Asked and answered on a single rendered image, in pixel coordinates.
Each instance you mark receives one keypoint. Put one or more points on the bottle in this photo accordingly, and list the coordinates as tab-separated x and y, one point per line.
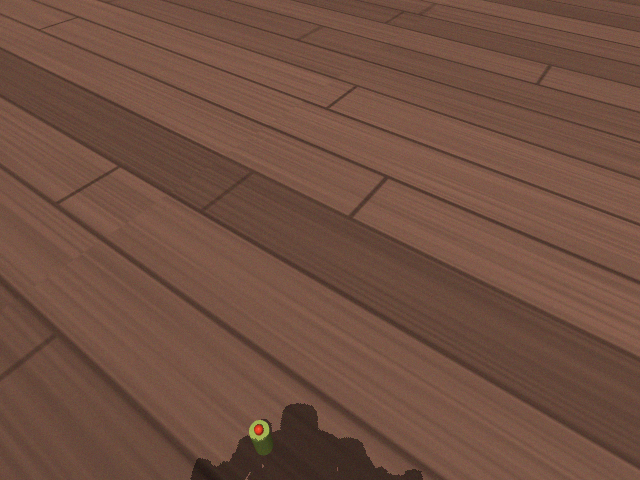
261	437

